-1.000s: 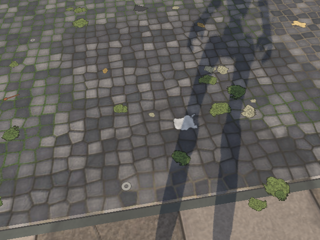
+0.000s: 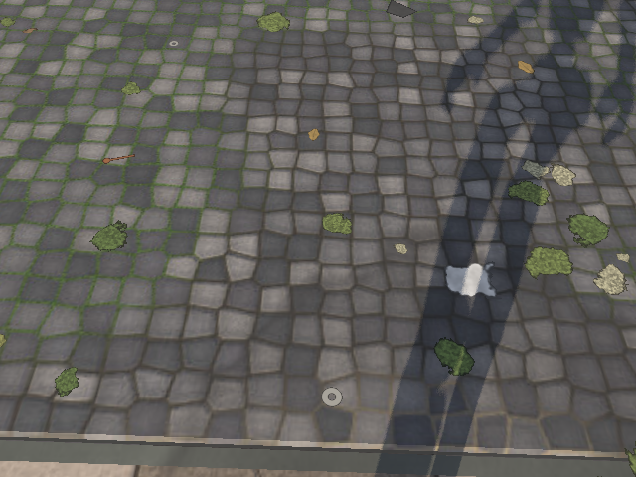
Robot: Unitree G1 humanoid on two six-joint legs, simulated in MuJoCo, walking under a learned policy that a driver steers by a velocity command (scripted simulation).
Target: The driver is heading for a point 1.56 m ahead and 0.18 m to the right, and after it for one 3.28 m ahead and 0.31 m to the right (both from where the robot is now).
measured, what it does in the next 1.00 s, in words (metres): walks ahead, turning right: right foot, then left foot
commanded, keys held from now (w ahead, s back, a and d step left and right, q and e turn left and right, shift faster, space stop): w+e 0.38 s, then w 0.42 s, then w+q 0.20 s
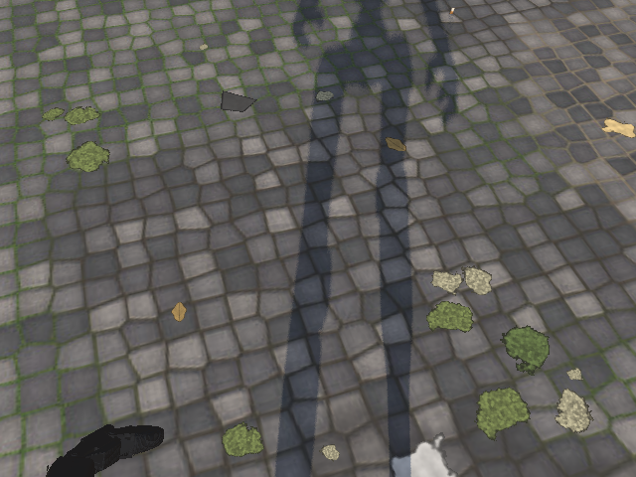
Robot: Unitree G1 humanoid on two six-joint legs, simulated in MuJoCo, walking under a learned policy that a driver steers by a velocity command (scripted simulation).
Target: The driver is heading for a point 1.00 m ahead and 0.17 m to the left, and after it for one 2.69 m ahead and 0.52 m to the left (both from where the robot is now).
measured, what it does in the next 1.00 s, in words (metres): walks ahead, turning left: right foot, then left foot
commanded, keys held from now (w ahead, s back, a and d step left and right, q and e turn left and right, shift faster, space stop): w+q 0.60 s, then w+e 0.40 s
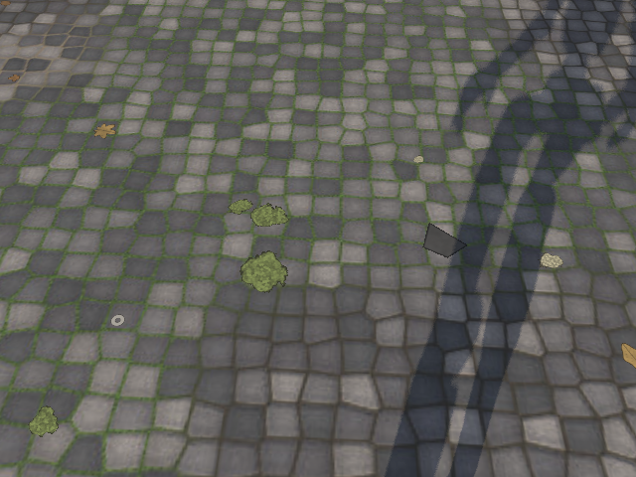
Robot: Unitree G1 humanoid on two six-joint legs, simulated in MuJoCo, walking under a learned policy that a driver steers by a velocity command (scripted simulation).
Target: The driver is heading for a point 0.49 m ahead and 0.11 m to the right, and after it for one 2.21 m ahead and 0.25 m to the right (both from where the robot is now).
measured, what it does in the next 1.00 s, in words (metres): walks ahead: right foot, then left foot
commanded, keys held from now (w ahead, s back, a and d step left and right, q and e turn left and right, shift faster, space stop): w+e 0.50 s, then w+q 0.50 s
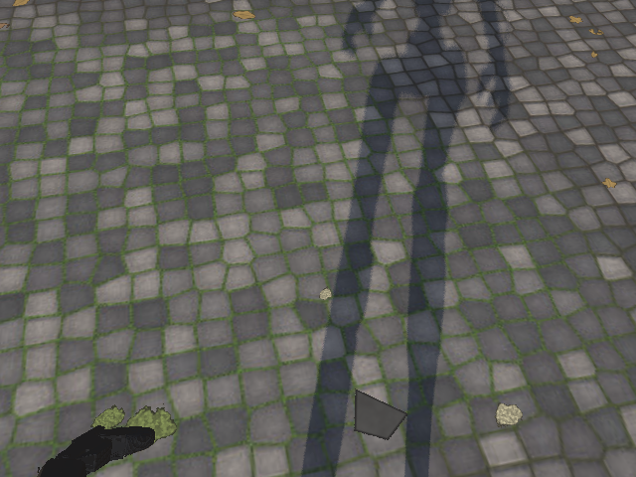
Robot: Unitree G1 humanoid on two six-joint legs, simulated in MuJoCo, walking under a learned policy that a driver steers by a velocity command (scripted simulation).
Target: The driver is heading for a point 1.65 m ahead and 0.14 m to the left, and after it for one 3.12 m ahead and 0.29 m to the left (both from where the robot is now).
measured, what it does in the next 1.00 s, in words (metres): walks ahead: right foot, then left foot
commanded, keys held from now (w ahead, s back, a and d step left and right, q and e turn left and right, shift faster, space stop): w+q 0.36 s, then w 0.10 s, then w+e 0.54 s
